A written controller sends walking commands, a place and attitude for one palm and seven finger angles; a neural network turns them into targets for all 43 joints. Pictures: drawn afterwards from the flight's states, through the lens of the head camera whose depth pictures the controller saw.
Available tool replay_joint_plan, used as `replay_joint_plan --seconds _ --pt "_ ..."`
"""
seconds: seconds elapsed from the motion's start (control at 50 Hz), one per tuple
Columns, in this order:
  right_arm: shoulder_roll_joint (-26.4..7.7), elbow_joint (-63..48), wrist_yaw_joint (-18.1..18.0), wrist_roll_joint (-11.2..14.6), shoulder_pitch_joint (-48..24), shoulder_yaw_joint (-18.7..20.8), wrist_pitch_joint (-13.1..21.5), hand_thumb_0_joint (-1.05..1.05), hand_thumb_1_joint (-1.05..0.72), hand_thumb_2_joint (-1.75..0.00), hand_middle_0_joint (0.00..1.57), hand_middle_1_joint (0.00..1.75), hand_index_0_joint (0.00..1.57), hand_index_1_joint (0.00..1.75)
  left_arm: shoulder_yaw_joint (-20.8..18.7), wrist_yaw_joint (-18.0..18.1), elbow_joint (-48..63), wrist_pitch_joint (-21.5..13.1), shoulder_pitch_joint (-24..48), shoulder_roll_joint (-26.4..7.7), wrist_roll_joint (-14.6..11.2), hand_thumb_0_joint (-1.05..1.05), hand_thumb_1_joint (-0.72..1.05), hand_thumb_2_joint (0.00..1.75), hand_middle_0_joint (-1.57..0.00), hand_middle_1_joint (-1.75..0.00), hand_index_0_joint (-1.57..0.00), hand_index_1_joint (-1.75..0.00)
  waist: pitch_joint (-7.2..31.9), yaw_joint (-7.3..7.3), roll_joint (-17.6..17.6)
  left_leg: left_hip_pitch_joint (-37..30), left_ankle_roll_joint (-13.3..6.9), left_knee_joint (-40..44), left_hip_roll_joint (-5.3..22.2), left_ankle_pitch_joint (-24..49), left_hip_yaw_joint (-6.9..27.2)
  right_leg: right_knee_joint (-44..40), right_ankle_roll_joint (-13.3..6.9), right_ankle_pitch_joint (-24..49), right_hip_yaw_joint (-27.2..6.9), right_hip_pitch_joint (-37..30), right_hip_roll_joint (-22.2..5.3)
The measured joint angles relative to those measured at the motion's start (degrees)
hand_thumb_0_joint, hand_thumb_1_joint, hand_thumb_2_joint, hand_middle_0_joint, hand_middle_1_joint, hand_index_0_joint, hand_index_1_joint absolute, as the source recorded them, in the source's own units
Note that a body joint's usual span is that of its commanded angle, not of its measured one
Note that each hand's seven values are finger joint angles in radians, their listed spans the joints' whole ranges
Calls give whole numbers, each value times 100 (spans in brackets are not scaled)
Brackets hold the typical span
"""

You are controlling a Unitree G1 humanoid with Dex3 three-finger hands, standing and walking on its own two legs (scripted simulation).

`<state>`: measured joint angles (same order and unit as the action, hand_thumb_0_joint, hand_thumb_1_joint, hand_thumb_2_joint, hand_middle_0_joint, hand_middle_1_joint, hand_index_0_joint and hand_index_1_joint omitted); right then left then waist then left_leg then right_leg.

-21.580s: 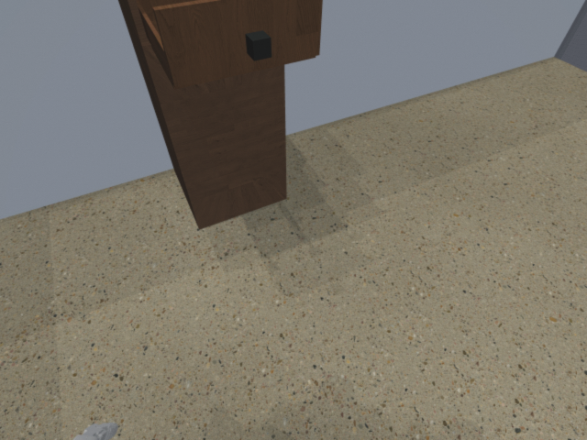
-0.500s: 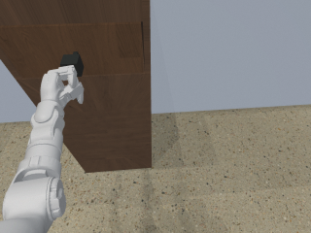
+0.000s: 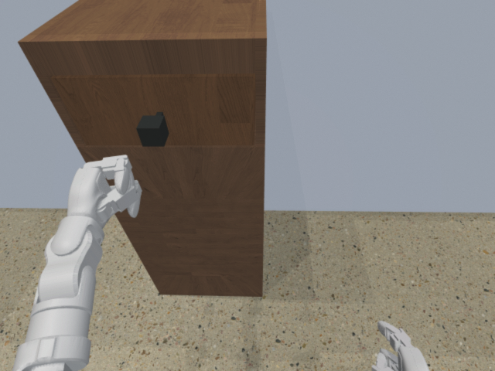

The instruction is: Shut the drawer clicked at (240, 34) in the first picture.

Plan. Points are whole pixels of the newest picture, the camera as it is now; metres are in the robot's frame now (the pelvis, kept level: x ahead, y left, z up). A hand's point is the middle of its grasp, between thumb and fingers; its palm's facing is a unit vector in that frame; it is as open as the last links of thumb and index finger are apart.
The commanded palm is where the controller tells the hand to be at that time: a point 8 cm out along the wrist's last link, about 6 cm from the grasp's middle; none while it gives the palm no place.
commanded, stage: draw the hand back to the body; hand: left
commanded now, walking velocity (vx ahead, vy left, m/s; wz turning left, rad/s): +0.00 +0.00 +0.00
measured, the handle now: (156, 125) +0.53 +0.21 +0.13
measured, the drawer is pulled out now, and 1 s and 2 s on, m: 0.00 0.00 0.00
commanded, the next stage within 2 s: step back with the hand held close in 1.04 s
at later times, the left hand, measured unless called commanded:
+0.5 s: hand (86, 245) +0.24 +0.22 +0.15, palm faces +0.35 -0.89 -0.29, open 3.3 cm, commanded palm +0.19 +0.26 +0.17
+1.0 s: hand (28, 292) +0.17 +0.25 +0.16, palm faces +0.41 -0.83 -0.39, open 3.3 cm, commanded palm +0.13 +0.29 +0.18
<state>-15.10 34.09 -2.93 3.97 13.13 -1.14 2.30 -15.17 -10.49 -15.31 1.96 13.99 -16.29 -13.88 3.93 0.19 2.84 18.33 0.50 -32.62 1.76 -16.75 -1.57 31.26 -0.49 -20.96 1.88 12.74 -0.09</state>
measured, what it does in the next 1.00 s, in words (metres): stands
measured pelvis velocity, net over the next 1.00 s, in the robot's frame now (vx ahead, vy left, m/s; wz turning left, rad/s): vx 0.00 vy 0.01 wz -0.01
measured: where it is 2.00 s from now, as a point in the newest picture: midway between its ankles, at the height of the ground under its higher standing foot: outside the picture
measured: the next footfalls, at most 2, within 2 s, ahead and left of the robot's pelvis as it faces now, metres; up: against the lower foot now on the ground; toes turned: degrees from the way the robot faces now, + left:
none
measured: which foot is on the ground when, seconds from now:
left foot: down 0.00-1.00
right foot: down 0.00-1.00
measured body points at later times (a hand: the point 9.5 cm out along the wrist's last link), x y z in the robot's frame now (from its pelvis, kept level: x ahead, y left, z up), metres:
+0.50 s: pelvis -0.02 +0.00 +0.01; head -0.02 -0.03 +0.46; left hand +0.22 +0.27 +0.17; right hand +0.16 -0.24 -0.09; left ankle +0.00 +0.13 -0.73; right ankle -0.05 -0.11 -0.73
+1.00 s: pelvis +0.00 +0.01 +0.01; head -0.02 -0.01 +0.46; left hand +0.15 +0.30 +0.19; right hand +0.19 -0.21 -0.07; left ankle +0.00 +0.13 -0.73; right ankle -0.05 -0.11 -0.73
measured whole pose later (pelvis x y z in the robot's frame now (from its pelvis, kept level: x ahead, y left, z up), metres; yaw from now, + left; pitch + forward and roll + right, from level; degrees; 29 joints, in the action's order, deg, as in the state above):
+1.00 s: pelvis +0.00 +0.01 +0.01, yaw -1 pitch -4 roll +0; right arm -12.9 34.7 -3.9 0.3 10.4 -0.4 4.6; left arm -16.4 6.4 26.2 -6.8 -31.4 -17.9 -3.9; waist -1.2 -4.1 3.8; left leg 7.7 -0.4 -25.0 1.0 -13.6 -2.5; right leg 22.1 0.5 -16.6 1.1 1.7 -0.7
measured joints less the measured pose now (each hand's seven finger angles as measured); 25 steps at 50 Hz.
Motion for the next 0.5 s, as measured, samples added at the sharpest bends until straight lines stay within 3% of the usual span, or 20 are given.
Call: replay_joint_plan --seconds 0.18,0.24,0.32,0.4,0.5 --pt "27 5 -107 21 -213 -99 144 1 -91 -90 20 30 21 30 -89 -213 701 248 -617 -72 -186 2 90 90 -140 -160 -140 -160 -30 -83 41 -258 48 178 0 146 65 -89 -50 73 65 -238 11" --pt "60 -6 -106 -76 -280 -88 189 1 -90 -90 20 30 21 30 32 394 1129 -26 -1051 -140 252 2 90 90 -140 -160 -140 -160 -155 -86 81 -422 57 315 26 217 33 -221 -56 156 31 -381 38" --pt "87 39 -99 -157 -298 -61 139 1 -90 -90 20 30 21 30 161 1096 1568 -350 -1615 -90 629 2 90 90 -140 -160 -140 -160 -366 -132 91 -630 57 575 33 371 -1 -450 -61 307 1 -560 50" --pt "91 191 -106 -229 -266 -34 111 1 -90 -90 20 30 21 30 236 1442 1856 -568 -1990 -39 828 2 90 90 -141 -160 -140 -160 -535 -203 100 -808 51 776 28 480 -12 -660 -57 425 -7 -738 50" --pt "116 316 -87 -285 -225 6 113 1 -90 -90 20 30 21 30 225 1611 2281 -771 -2414 -40 925 2 90 90 -141 -160 -140 -160 -618 -230 120 -993 35 931 11 533 -52 -824 -37 497 -43 -913 34"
